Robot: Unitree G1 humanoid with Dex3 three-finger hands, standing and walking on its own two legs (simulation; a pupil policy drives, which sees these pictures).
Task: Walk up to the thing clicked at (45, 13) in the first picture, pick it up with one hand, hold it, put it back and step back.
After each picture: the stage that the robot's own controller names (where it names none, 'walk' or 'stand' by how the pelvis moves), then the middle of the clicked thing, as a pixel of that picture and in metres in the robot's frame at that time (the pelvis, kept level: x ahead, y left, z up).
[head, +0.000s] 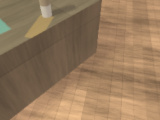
stand; out of the picture +1.02 +0.28 -0.02
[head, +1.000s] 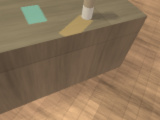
walk; out of the picture +0.95 -0.02 +0.00
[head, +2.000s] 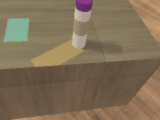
rise first; (81, 24) +0.65 +0.03 +0.02
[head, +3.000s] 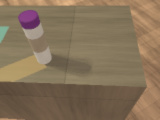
stand; (37, 40) +0.53 +0.24 +0.01
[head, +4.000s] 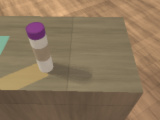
stand; (41, 50) +0.53 +0.21 -0.02
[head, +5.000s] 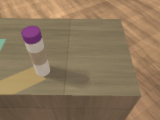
stand; (37, 53) +0.51 +0.23 -0.02
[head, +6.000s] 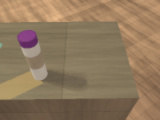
stand; (34, 57) +0.50 +0.24 -0.02
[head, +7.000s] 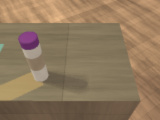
stand; (35, 59) +0.49 +0.23 -0.02
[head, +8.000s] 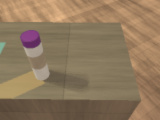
stand; (36, 57) +0.50 +0.23 -0.02
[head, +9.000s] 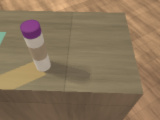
rise first; (37, 48) +0.51 +0.22 -0.02
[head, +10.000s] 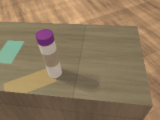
go down; (50, 56) +0.51 +0.22 -0.02
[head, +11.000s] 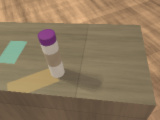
go down; (52, 55) +0.51 +0.21 -0.02
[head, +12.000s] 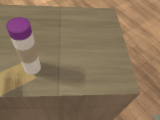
go down; (26, 50) +0.49 +0.20 +0.00
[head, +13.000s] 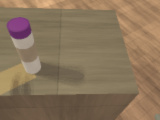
approach; (26, 49) +0.50 +0.20 +0.00
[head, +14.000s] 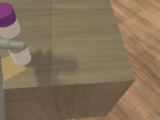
close; (13, 39) +0.51 +0.23 +0.03
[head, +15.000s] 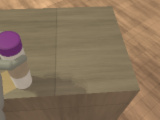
lift; (16, 64) +0.42 +0.23 +0.03
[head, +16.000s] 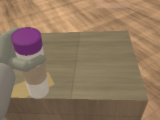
lift; (33, 68) +0.33 +0.18 +0.16
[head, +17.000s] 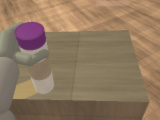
hold; (38, 63) +0.34 +0.16 +0.17
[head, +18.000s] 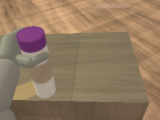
hold; (39, 67) +0.34 +0.16 +0.15
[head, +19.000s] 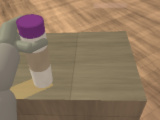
crouch; (37, 55) +0.37 +0.17 +0.17
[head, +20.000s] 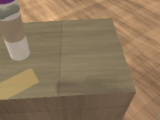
lower; (11, 26) +0.48 +0.21 +0.19
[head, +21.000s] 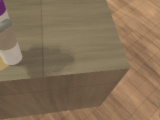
lower; (2, 34) +0.51 +0.22 +0.05
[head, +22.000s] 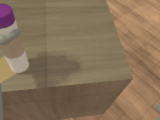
lower; (11, 43) +0.49 +0.21 +0.04
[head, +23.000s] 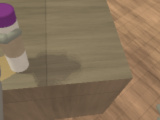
lower; (11, 42) +0.49 +0.21 +0.04
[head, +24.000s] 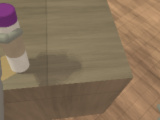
lower; (12, 42) +0.49 +0.21 +0.04
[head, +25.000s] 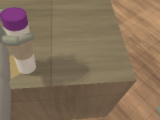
open; (21, 45) +0.48 +0.19 +0.03
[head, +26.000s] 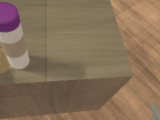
rise; (13, 42) +0.47 +0.20 +0.04
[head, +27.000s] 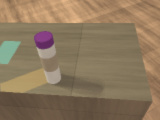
sink last; (49, 60) +0.48 +0.21 +0.01
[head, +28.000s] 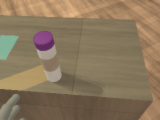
stand; (49, 59) +0.47 +0.19 -0.01
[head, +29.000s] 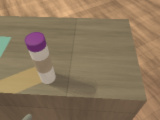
stand; (42, 61) +0.46 +0.20 -0.01
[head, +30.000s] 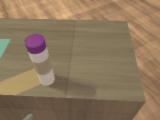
stand; (41, 62) +0.46 +0.21 -0.02
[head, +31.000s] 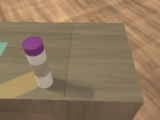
stand; (39, 65) +0.45 +0.21 -0.01
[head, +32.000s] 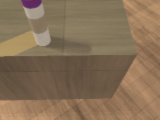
walk; (37, 21) +0.60 +0.21 +0.01
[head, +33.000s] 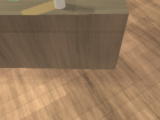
walk; out of the picture +0.98 +0.24 +0.00
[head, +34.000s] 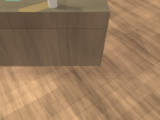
stand; out of the picture +1.17 +0.24 -0.01
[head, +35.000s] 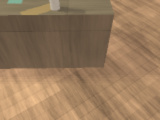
stand; out of the picture +1.13 +0.24 -0.02
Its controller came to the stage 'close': yes
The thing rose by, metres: 0.20
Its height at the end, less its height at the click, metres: +0.00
